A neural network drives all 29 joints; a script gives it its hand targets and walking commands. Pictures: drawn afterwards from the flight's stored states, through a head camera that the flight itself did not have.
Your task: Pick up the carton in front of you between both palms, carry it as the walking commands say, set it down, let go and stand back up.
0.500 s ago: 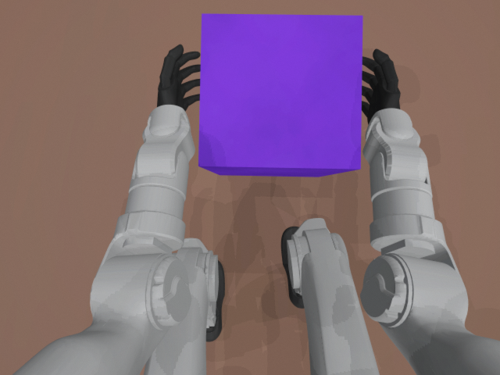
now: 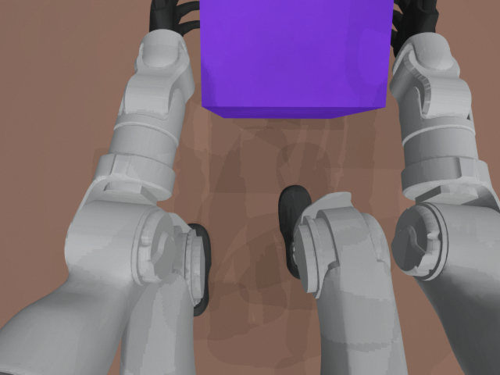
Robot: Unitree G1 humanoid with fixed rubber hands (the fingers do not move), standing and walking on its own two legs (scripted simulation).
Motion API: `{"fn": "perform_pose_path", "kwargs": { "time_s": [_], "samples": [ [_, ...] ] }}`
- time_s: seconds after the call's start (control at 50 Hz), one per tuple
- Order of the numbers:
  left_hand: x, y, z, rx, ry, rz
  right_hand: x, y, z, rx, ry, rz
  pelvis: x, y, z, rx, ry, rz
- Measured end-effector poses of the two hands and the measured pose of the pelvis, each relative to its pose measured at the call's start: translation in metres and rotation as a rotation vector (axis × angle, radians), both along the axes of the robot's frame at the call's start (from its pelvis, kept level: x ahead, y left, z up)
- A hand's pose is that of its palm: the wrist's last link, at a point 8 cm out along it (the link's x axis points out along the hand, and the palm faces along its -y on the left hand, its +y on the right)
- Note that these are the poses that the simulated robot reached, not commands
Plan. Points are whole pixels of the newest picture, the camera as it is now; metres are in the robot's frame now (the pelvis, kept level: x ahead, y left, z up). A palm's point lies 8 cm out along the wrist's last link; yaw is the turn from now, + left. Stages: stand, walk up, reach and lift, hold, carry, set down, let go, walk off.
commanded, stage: set down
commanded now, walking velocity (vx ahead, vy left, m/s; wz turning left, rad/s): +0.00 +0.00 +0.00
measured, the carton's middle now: (284, 45) +0.52 -0.13 -0.24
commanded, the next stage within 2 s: none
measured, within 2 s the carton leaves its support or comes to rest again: rests again in 0.54 s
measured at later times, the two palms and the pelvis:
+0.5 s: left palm (163, 38) +0.54 +0.03 -0.18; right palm (401, 43) +0.49 -0.27 -0.17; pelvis -0.01 +0.01 -0.01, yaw +0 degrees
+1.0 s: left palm (163, 36) +0.54 +0.04 -0.18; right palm (403, 45) +0.48 -0.27 -0.18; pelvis -0.01 +0.00 -0.02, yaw +0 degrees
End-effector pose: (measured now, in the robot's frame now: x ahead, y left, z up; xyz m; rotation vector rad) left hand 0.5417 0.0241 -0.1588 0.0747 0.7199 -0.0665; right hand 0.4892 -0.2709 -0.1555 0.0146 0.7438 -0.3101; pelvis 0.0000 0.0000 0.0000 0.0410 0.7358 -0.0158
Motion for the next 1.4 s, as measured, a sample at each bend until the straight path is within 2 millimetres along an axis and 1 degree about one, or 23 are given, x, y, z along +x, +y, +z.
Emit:
{"fn": "perform_pose_path", "kwargs": {
  "time_s": [0.12, 0.26, 0.36, 0.62, 0.98, 1.06, 1.1, 1.16, 1.24, 1.28, 1.32, 1.4],
  "samples": [
    [0.001, 0.006, -0.003, 0.001, 0.004, 0.002, 0.003, 0.004, -0.002, 0.015, 0.002, 0.008, 0.000, 0.001, -0.008, -0.006, -0.007, 0.002],
    [-0.001, 0.014, -0.009, 0.007, 0.028, -0.008, 0.000, 0.010, -0.008, 0.018, 0.030, 0.045, -0.002, 0.005, -0.011, -0.015, -0.014, 0.016],
    [-0.002, 0.013, -0.016, -0.003, 0.037, -0.023, -0.003, 0.008, -0.014, 0.013, 0.043, 0.051, -0.005, 0.007, -0.013, -0.023, -0.024, 0.024],
    [0.000, 0.009, -0.017, -0.026, 0.026, -0.067, -0.005, 0.001, -0.023, 0.023, 0.044, 0.041, -0.007, 0.007, -0.016, -0.027, -0.057, 0.024],
    [0.001, 0.012, -0.020, -0.035, 0.007, -0.110, -0.005, -0.002, -0.025, 0.050, 0.032, 0.061, -0.010, 0.005, -0.020, -0.028, -0.094, 0.019],
    [0.001, 0.013, -0.026, -0.017, 0.010, -0.131, -0.007, -0.002, -0.032, 0.044, 0.036, 0.055, -0.011, 0.005, -0.020, -0.025, -0.112, 0.016],
    [-0.002, 0.018, -0.035, 0.008, 0.022, -0.128, -0.012, -0.003, -0.041, 0.036, 0.055, 0.037, -0.011, 0.004, -0.020, -0.024, -0.119, 0.014],
    [-0.004, 0.036, -0.050, 0.038, 0.043, -0.089, -0.020, -0.008, -0.055, 0.019, 0.079, -0.006, -0.009, 0.003, -0.019, -0.024, -0.128, 0.013],
    [-0.003, 0.055, -0.059, 0.057, 0.040, -0.062, -0.024, -0.020, -0.064, -0.003, 0.067, -0.043, -0.005, 0.002, -0.020, -0.027, -0.133, 0.016],
    [0.000, 0.059, -0.058, 0.056, 0.026, -0.061, -0.022, -0.026, -0.063, -0.009, 0.047, -0.052, -0.003, 0.001, -0.021, -0.028, -0.133, 0.018],
    [0.004, 0.058, -0.053, 0.050, 0.006, -0.064, -0.018, -0.031, -0.058, -0.014, 0.024, -0.056, -0.002, 0.000, -0.022, -0.028, -0.131, 0.019],
    [0.012, 0.050, -0.035, 0.039, -0.047, -0.068, -0.010, -0.036, -0.041, -0.018, -0.029, -0.054, -0.002, 0.000, -0.022, -0.025, -0.125, 0.012]
  ]
}}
